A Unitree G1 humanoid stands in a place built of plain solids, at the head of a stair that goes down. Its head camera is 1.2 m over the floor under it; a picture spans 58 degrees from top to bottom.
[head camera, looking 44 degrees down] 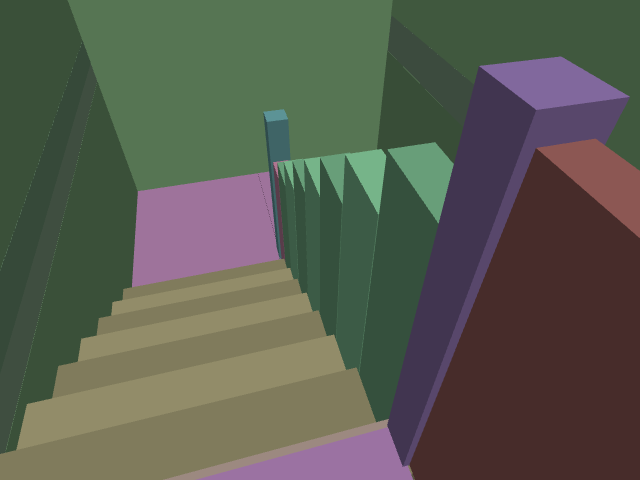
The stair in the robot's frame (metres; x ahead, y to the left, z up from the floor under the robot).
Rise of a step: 0.18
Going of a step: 0.26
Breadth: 1.19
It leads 15 degrees to the left of straight ahead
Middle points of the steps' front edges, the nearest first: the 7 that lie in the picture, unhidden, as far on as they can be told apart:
0.63 0.45 -0.18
0.89 0.51 -0.35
1.14 0.58 -0.53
1.40 0.65 -0.71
1.66 0.72 -0.88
1.91 0.79 -1.06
2.17 0.85 -1.24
